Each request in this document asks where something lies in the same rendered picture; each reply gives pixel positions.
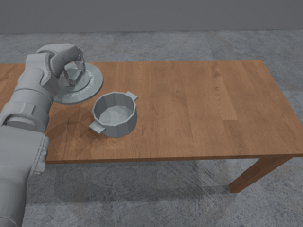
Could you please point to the table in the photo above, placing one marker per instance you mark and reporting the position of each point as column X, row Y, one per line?
column 186, row 110

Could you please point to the pot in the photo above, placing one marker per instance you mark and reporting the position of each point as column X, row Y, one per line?
column 115, row 114

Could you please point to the knob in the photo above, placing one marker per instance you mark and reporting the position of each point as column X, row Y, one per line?
column 74, row 74

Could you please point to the left robot forearm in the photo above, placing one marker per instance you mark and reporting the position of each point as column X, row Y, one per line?
column 32, row 98

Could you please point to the left robot hand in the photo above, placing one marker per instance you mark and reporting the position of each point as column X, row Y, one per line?
column 69, row 53

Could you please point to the lid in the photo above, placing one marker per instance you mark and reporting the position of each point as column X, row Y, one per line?
column 87, row 87

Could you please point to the robot left upper arm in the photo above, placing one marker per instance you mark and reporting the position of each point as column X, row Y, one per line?
column 23, row 154

